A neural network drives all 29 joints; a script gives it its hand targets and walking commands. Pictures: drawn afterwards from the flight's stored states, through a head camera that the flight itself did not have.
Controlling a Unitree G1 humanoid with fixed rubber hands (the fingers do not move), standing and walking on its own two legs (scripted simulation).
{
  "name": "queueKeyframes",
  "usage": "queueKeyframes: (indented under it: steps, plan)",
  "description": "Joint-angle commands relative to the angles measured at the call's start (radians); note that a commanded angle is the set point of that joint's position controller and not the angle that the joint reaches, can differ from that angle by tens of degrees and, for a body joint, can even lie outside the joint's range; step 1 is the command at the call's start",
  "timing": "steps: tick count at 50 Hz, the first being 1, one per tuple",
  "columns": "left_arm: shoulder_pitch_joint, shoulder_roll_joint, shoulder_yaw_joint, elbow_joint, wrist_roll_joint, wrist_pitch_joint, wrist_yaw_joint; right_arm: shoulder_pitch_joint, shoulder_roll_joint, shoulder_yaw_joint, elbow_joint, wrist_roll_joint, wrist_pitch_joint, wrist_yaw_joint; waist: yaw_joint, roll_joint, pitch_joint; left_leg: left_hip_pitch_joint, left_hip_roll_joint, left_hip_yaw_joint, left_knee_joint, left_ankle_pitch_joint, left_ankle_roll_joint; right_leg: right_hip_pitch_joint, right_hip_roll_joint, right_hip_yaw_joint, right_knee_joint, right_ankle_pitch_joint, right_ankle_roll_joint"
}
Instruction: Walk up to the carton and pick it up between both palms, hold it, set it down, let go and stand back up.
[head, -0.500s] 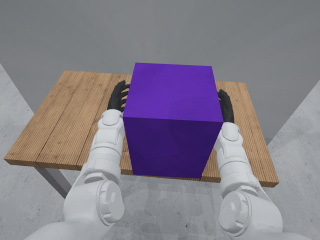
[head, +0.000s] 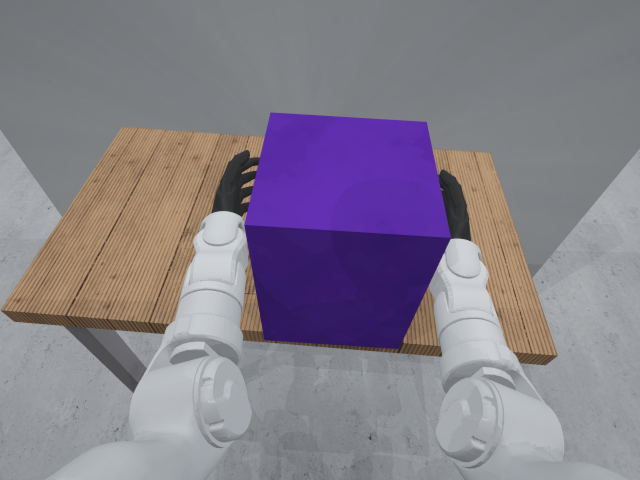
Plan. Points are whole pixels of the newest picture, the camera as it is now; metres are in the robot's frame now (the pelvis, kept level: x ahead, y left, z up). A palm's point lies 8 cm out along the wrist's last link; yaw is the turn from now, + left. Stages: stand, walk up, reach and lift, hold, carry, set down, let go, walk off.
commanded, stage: set down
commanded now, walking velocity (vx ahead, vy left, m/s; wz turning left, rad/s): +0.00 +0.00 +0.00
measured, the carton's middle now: (339, 239) +0.39 -0.01 +0.07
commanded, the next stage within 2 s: none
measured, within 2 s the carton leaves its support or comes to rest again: neither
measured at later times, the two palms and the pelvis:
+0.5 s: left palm (225, 202) +0.42 +0.15 +0.09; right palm (449, 223) +0.41 -0.16 +0.08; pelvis -0.01 +0.00 -0.01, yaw -2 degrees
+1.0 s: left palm (184, 157) +0.42 +0.18 +0.18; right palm (523, 175) +0.41 -0.22 +0.17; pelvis -0.03 -0.02 -0.01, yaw +1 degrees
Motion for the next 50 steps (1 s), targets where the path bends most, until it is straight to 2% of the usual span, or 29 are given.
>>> queueKeyframes:
  steps: [1,5,8,15,21,23,28,33,36,37,38,43,44,46,47,50]
  plan:
    - [-0.419,-0.205,-0.149,-0.032,0.019,-0.015,-0.045,-0.470,0.201,0.192,-0.031,-0.032,-0.029,0.087,0.009,0.023,-0.363,0.123,-0.008,0.078,-0.004,0.303,-0.051,0.100,0.017,-0.085,0.009,0.254,0.057]
    - [-0.431,-0.128,-0.132,-0.032,0.017,-0.026,-0.015,-0.462,0.119,0.163,-0.015,-0.020,-0.031,0.071,0.011,0.028,-0.383,0.129,-0.007,0.082,0.003,0.306,-0.055,0.076,0.020,-0.080,0.008,0.232,0.052]
    - [-0.447,-0.003,-0.124,-0.037,-0.009,-0.041,0.026,-0.463,-0.005,0.163,-0.005,0.029,-0.030,0.043,0.017,0.035,-0.417,0.101,-0.008,0.084,0.014,0.311,-0.054,0.076,0.021,-0.065,0.019,0.254,0.049]
    - [-0.564,0.196,-0.235,-0.004,-0.195,-0.092,0.129,-0.574,-0.201,0.299,0.020,0.246,-0.019,-0.040,0.014,0.052,-0.687,-0.008,0.001,0.056,0.093,0.359,-0.064,0.059,0.030,-0.020,0.092,0.422,0.030]
    - [-0.610,0.300,-0.321,0.102,-0.346,-0.111,0.166,-0.655,-0.356,0.412,0.089,0.435,-0.003,-0.098,0.018,0.053,-0.823,-0.008,0.014,0.024,0.177,0.469,-0.094,-0.037,0.050,-0.012,0.126,0.468,0.019]
    - [-0.616,0.327,-0.341,0.119,-0.384,-0.108,0.168,-0.675,-0.408,0.443,0.104,0.486,0.001,-0.109,0.013,0.048,-0.849,0.019,0.015,0.014,0.204,0.518,-0.104,-0.073,0.058,-0.015,0.130,0.481,0.019]
    - [-0.621,0.373,-0.397,0.151,-0.466,-0.089,0.144,-0.697,-0.495,0.496,0.158,0.579,0.026,-0.115,-0.014,0.047,-0.825,0.048,0.016,-0.009,0.214,0.523,-0.112,-0.147,0.062,-0.024,0.122,0.441,0.020]
    - [-0.675,0.436,-0.443,0.142,-0.544,-0.074,0.122,-0.745,-0.545,0.545,0.164,0.655,0.070,-0.095,-0.019,0.053,-0.810,0.026,0.007,-0.023,0.199,0.449,-0.101,-0.180,0.053,-0.025,0.110,0.358,0.018]
    - [-0.721,0.477,-0.470,0.108,-0.589,-0.062,0.116,-0.783,-0.564,0.571,0.130,0.696,0.102,-0.076,-0.012,0.062,-0.839,0.009,0.002,-0.029,0.188,0.390,-0.088,-0.189,0.047,-0.023,0.113,0.315,0.016]
    - [-0.745,0.498,-0.475,0.058,-0.607,-0.055,0.117,-0.806,-0.579,0.574,0.086,0.710,0.112,-0.071,-0.009,0.068,-0.886,0.011,-0.001,-0.030,0.188,0.396,-0.086,-0.181,0.047,-0.021,0.117,0.330,0.018]
    - [-0.752,0.505,-0.489,0.070,-0.622,-0.040,0.113,-0.818,-0.581,0.585,0.093,0.723,0.130,-0.068,-0.015,0.065,-0.869,0.002,-0.002,-0.033,0.186,0.378,-0.081,-0.178,0.045,-0.020,0.118,0.324,0.017]
    - [-0.776,0.564,-0.510,0.082,-0.676,0.039,0.092,-0.862,-0.585,0.600,0.062,0.755,0.226,-0.064,-0.010,0.020,-0.806,-0.090,-0.016,-0.040,0.136,0.229,-0.037,-0.124,0.027,0.002,0.111,0.257,0.023]
    - [-0.792,0.578,-0.516,0.057,-0.686,0.055,0.091,-0.873,-0.593,0.589,0.046,0.756,0.245,-0.065,-0.015,0.026,-0.812,-0.093,-0.017,-0.041,0.126,0.213,-0.035,-0.115,0.026,0.004,0.107,0.247,0.021]
    - [-0.772,0.585,-0.521,0.113,-0.689,0.088,0.081,-0.857,-0.576,0.599,0.081,0.756,0.284,-0.071,-0.019,0.014,-0.731,-0.106,-0.018,-0.042,0.107,0.168,-0.024,-0.107,0.021,0.007,0.096,0.214,0.020]
    - [-0.780,0.596,-0.521,0.092,-0.693,0.099,0.076,-0.862,-0.581,0.590,0.059,0.756,0.296,-0.075,-0.020,0.015,-0.743,-0.105,-0.021,-0.042,0.098,0.164,-0.022,-0.092,0.020,0.009,0.092,0.216,0.021]
    - [-0.777,0.609,-0.527,0.125,-0.699,0.130,0.068,-0.860,-0.573,0.582,0.067,0.752,0.333,-0.087,-0.027,0.013,-0.694,-0.126,-0.022,-0.044,0.077,0.127,-0.014,-0.062,0.016,0.013,0.083,0.187,0.018]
